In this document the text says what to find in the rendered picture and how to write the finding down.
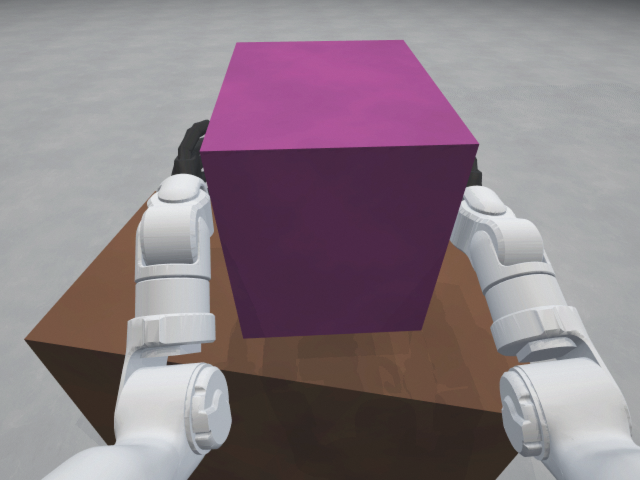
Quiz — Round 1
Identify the robot right forearm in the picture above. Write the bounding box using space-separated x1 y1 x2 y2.
450 186 632 438

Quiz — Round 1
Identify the pedestal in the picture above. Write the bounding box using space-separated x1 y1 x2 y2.
24 191 530 480

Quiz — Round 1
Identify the robot left upper arm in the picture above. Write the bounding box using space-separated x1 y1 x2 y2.
41 362 232 480

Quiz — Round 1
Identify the right robot hand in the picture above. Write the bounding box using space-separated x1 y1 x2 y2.
466 157 482 187

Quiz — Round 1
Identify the robot right upper arm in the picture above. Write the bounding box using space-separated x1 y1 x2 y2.
500 357 640 480

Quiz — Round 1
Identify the carton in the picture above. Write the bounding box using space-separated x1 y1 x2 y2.
199 40 479 339

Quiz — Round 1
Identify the robot left forearm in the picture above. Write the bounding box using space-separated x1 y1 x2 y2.
114 174 216 438

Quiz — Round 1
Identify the left robot hand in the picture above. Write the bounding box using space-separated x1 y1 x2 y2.
171 120 210 196

